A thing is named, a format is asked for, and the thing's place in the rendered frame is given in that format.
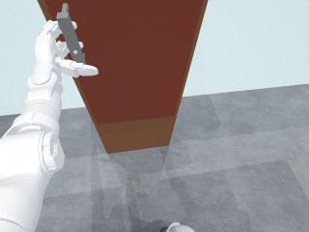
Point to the robot left forearm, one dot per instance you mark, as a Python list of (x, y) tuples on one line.
[(42, 108)]

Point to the robot left hand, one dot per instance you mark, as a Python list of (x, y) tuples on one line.
[(47, 51)]

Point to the robot right shin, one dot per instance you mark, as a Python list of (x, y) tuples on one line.
[(173, 224)]

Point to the cupboard door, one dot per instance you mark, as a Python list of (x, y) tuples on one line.
[(141, 49)]

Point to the handle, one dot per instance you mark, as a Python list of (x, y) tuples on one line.
[(67, 29)]

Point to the robot left upper arm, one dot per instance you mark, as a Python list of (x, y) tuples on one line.
[(27, 163)]

